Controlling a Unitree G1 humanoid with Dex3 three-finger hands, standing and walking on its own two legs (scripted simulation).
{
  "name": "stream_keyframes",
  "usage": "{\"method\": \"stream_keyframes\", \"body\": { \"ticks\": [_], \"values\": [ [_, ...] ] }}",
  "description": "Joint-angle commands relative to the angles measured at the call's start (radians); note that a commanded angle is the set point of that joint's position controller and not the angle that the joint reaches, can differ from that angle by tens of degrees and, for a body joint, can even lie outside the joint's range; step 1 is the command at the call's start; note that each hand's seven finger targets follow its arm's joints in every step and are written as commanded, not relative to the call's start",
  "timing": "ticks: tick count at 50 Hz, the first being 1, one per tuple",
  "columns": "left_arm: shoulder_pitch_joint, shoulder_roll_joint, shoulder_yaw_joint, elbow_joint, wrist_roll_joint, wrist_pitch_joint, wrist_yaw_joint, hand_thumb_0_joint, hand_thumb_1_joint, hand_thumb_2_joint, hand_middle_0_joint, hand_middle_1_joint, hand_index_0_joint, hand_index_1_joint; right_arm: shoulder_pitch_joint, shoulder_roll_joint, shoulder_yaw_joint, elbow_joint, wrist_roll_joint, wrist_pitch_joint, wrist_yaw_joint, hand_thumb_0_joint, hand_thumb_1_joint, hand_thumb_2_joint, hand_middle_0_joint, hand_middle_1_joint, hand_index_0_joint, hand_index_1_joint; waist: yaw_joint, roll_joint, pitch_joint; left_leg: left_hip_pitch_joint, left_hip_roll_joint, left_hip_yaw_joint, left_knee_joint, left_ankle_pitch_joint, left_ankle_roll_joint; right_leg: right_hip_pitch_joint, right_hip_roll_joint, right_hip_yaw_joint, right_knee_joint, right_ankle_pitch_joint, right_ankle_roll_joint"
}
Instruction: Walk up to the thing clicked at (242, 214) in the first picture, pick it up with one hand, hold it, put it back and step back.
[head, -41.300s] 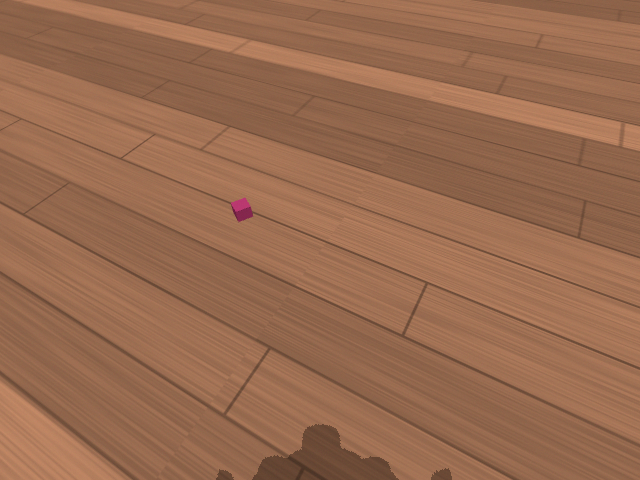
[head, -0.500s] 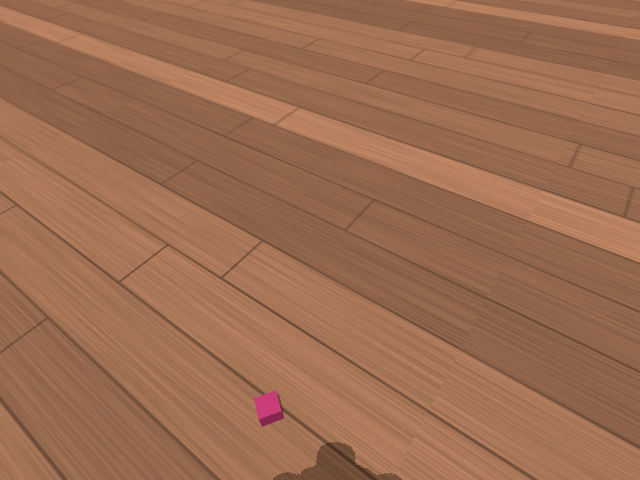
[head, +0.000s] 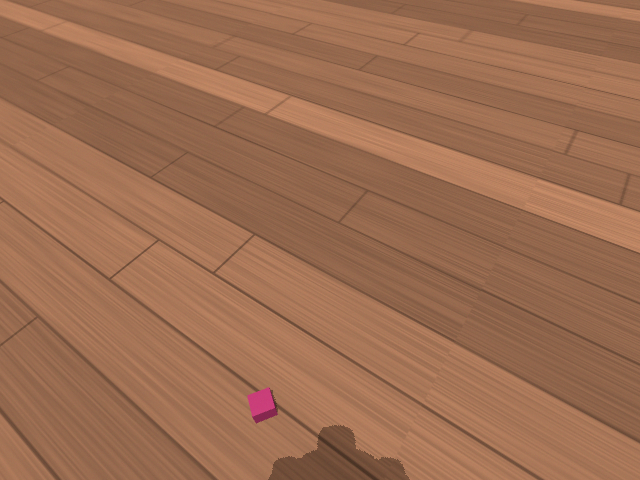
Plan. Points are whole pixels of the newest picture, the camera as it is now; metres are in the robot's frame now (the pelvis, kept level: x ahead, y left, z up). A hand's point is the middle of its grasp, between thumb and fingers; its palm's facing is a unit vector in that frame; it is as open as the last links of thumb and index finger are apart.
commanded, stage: stand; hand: left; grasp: from above
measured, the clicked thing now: (262, 405) +0.46 +0.26 -0.75
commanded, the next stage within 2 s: step back in 1.16 s
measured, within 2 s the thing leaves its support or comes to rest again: neither
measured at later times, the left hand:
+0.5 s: hand out of the picture +0.10 +0.23 -0.16, palm faces +0.01 -0.94 -0.34, open 7.4 cm
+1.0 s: hand out of the picture +0.09 +0.23 -0.16, palm faces -0.01 -0.94 -0.34, open 7.4 cm
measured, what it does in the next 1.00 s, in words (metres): stands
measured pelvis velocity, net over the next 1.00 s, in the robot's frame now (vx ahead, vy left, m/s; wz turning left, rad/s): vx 0.01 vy -0.02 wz -0.01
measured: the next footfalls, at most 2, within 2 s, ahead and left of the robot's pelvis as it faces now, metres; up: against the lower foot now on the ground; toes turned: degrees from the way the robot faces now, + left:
left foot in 1.48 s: -0.02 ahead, +0.13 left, +0.00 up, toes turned -3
right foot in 1.90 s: -0.06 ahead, -0.05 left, +0.00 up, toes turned +0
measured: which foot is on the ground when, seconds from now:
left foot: down 0.00-1.00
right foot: down 0.00-1.00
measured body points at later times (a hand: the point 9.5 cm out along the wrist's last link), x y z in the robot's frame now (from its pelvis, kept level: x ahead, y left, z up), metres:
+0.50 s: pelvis +0.02 -0.01 +0.00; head +0.03 -0.01 +0.45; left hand +0.10 +0.28 -0.13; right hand +0.09 -0.30 -0.14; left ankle +0.01 +0.11 -0.75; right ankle +0.00 -0.12 -0.75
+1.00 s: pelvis +0.01 -0.02 +0.00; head +0.02 -0.02 +0.45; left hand +0.09 +0.28 -0.13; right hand +0.08 -0.31 -0.14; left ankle +0.01 +0.11 -0.75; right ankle +0.00 -0.12 -0.75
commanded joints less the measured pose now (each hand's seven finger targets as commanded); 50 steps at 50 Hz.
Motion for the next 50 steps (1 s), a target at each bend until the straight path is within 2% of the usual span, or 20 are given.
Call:
{"method": "stream_keyframes", "body": {
  "ticks": [1,3,4,9,12,15,17,19,24,28,30,31,34,38,40,42,45,46,47,50],
  "values": [
    [-0.030,0.196,0.035,-0.053,-0.003,-0.017,0.009,0.000,0.900,0.900,-0.200,-0.300,-0.200,-0.301,-0.034,-0.184,-0.027,-0.047,0.003,-0.023,-0.009,0.000,-0.900,-0.900,0.200,0.300,0.200,0.300,0.003,-0.004,-0.050,0.004,0.122,-0.106,-0.064,0.109,0.014,0.005,-0.109,0.093,-0.059,0.082,-0.024],
    [-0.029,0.194,0.035,-0.052,-0.003,-0.019,0.009,0.000,0.900,0.900,-0.200,-0.300,-0.200,-0.301,-0.037,-0.189,-0.026,-0.046,0.005,-0.022,-0.010,0.000,-0.900,-0.900,0.200,0.300,0.200,0.300,0.004,-0.006,-0.066,0.019,0.125,-0.101,-0.053,0.132,0.018,0.015,-0.111,0.093,-0.062,0.112,-0.021],
    [-0.027,0.198,0.035,-0.052,-0.003,-0.020,0.010,0.000,0.900,0.900,-0.200,-0.300,-0.200,-0.301,-0.038,-0.193,-0.028,-0.046,0.005,-0.024,-0.010,0.000,-0.900,-0.900,0.200,0.300,0.200,0.300,0.004,-0.012,-0.077,0.032,0.130,-0.101,-0.050,0.182,0.017,0.025,-0.113,0.090,-0.055,0.159,-0.021],
    [-0.056,0.204,0.040,-0.060,-0.007,-0.019,0.009,0.000,0.900,0.900,-0.200,-0.300,-0.200,-0.301,-0.046,-0.194,-0.025,-0.044,0.005,-0.027,-0.014,0.000,-0.900,-0.900,0.200,0.300,0.200,0.300,0.003,-0.003,-0.079,0.028,0.133,-0.097,-0.048,0.211,0.013,0.039,-0.113,0.087,-0.048,0.192,-0.021],
    [-0.055,0.203,0.042,-0.056,-0.007,-0.019,0.010,0.000,0.900,0.900,-0.200,-0.300,-0.200,-0.301,-0.045,-0.199,-0.027,-0.046,0.007,-0.028,-0.016,0.000,-0.900,-0.900,0.200,0.300,0.200,0.300,0.001,-0.013,-0.113,0.064,0.141,-0.091,-0.036,0.282,0.014,0.060,-0.116,0.082,-0.037,0.272,-0.021],
    [-0.058,0.203,0.042,-0.061,-0.008,-0.018,0.009,0.000,0.900,0.900,-0.200,-0.300,-0.200,-0.301,-0.054,-0.206,-0.028,-0.048,0.006,-0.030,-0.016,0.000,-0.900,-0.900,0.200,0.300,0.200,0.300,0.003,-0.018,-0.109,0.072,0.139,-0.086,-0.033,0.312,0.010,0.056,-0.114,0.077,-0.036,0.299,-0.018],
    [-0.076,0.206,0.045,-0.065,-0.008,-0.017,0.009,0.000,0.900,0.900,-0.200,-0.300,-0.200,-0.301,-0.055,-0.209,-0.027,-0.047,0.002,-0.029,-0.017,0.000,-0.900,-0.900,0.200,0.300,0.200,0.300,0.002,-0.005,-0.090,0.058,0.142,-0.086,-0.041,0.277,0.007,0.048,-0.115,0.083,-0.044,0.256,-0.021],
    [-0.075,0.201,0.042,-0.062,-0.007,-0.015,0.008,0.000,0.900,0.900,-0.200,-0.300,-0.200,-0.301,-0.064,-0.209,-0.026,-0.047,0.005,-0.025,-0.016,0.000,-0.900,-0.900,0.200,0.300,0.200,0.300,0.002,-0.002,-0.057,0.026,0.138,-0.092,-0.054,0.196,0.006,0.033,-0.110,0.084,-0.063,0.176,-0.018],
    [-0.087,0.219,0.048,-0.069,-0.006,-0.019,0.006,0.000,0.900,0.900,-0.200,-0.300,-0.200,-0.301,-0.073,-0.210,-0.026,-0.051,0.006,-0.030,-0.015,0.000,-0.900,-0.900,0.200,0.300,0.200,0.300,0.003,-0.005,-0.094,0.051,0.144,-0.090,-0.054,0.236,0.004,0.053,-0.116,0.088,-0.052,0.223,-0.025],
    [-0.084,0.219,0.043,-0.070,-0.006,-0.020,0.004,0.000,0.900,0.900,-0.200,-0.300,-0.200,-0.301,-0.073,-0.214,-0.026,-0.053,0.004,-0.030,-0.013,0.000,-0.900,-0.900,0.200,0.300,0.200,0.300,0.001,-0.012,-0.095,0.064,0.145,-0.089,-0.053,0.227,0.005,0.040,-0.114,0.086,-0.063,0.219,-0.023],
    [-0.091,0.221,0.043,-0.070,-0.006,-0.020,0.004,0.000,0.900,0.900,-0.200,-0.300,-0.200,-0.301,-0.074,-0.212,-0.024,-0.052,0.005,-0.028,-0.011,0.000,-0.900,-0.900,0.200,0.300,0.200,0.300,0.000,-0.010,-0.074,0.038,0.142,-0.091,-0.063,0.188,0.002,0.036,-0.111,0.085,-0.069,0.179,-0.022],
    [-0.087,0.222,0.042,-0.072,-0.006,-0.022,0.005,0.000,0.900,0.900,-0.200,-0.300,-0.200,-0.301,-0.080,-0.218,-0.027,-0.055,0.005,-0.028,-0.010,0.000,-0.900,-0.900,0.200,0.300,0.200,0.300,0.002,-0.008,-0.093,0.057,0.144,-0.088,-0.054,0.206,0.008,0.046,-0.118,0.089,-0.067,0.211,-0.024],
    [-0.089,0.226,0.040,-0.073,-0.008,-0.025,0.004,0.000,0.900,0.900,-0.200,-0.300,-0.200,-0.300,-0.075,-0.220,-0.026,-0.054,0.006,-0.027,-0.009,0.000,-0.900,-0.900,0.200,0.300,0.200,0.300,-0.003,-0.006,-0.095,0.052,0.144,-0.086,-0.053,0.205,0.005,0.052,-0.117,0.092,-0.069,0.219,-0.025],
    [-0.082,0.229,0.038,-0.072,-0.007,-0.024,0.002,0.000,0.900,0.900,-0.200,-0.300,-0.200,-0.300,-0.079,-0.223,-0.026,-0.053,0.007,-0.027,-0.007,0.000,-0.900,-0.900,0.200,0.300,0.200,0.300,0.000,-0.002,-0.078,0.046,0.145,-0.089,-0.064,0.164,0.004,0.035,-0.113,0.093,-0.077,0.170,-0.025],
    [-0.086,0.236,0.040,-0.075,-0.008,-0.024,0.002,0.000,0.900,0.900,-0.200,-0.300,-0.200,-0.300,-0.072,-0.223,-0.025,-0.053,0.007,-0.027,-0.007,0.000,-0.900,-0.900,0.200,0.300,0.200,0.300,-0.003,0.001,-0.092,0.048,0.145,-0.085,-0.062,0.178,0.005,0.042,-0.117,0.097,-0.072,0.188,-0.030],
    [-0.083,0.233,0.037,-0.071,-0.009,-0.022,-0.001,0.000,0.900,0.900,-0.200,-0.300,-0.200,-0.300,-0.072,-0.218,-0.022,-0.048,0.007,-0.027,-0.006,0.000,-0.900,-0.900,0.200,0.300,0.200,0.300,-0.001,0.000,-0.059,0.034,0.141,-0.089,-0.076,0.134,-0.001,0.014,-0.110,0.096,-0.082,0.130,-0.029],
    [-0.080,0.239,0.037,-0.074,-0.008,-0.024,-0.001,0.000,0.900,0.900,-0.200,-0.300,-0.200,-0.300,-0.069,-0.218,-0.023,-0.050,0.007,-0.028,-0.005,0.000,-0.900,-0.900,0.200,0.300,0.200,0.300,-0.001,-0.009,-0.070,0.040,0.145,-0.090,-0.077,0.140,0.002,0.019,-0.112,0.096,-0.078,0.131,-0.032],
    [-0.076,0.234,0.036,-0.069,-0.008,-0.023,-0.002,0.000,0.900,0.900,-0.200,-0.300,-0.200,-0.300,-0.065,-0.222,-0.021,-0.047,0.008,-0.027,-0.004,0.000,-0.900,-0.900,0.200,0.300,0.200,0.300,-0.001,-0.005,-0.049,0.017,0.143,-0.094,-0.083,0.106,0.003,0.013,-0.107,0.098,-0.090,0.102,-0.027],
    [-0.079,0.243,0.038,-0.075,-0.008,-0.025,-0.002,0.000,0.900,0.900,-0.200,-0.300,-0.200,-0.300,-0.068,-0.226,-0.023,-0.052,0.006,-0.028,-0.005,0.000,-0.900,-0.900,0.200,0.300,0.200,0.300,0.000,0.000,-0.080,0.043,0.146,-0.088,-0.075,0.132,0.007,0.026,-0.115,0.103,-0.080,0.138,-0.032],
    [-0.083,0.246,0.036,-0.076,-0.008,-0.026,-0.002,0.000,0.900,0.900,-0.200,-0.300,-0.200,-0.300,-0.060,-0.220,-0.022,-0.053,0.007,-0.028,-0.004,0.000,-0.900,-0.900,0.200,0.300,0.200,0.300,-0.007,-0.014,-0.080,0.045,0.147,-0.090,-0.077,0.147,0.003,0.016,-0.112,0.099,-0.077,0.137,-0.031]
  ]
}}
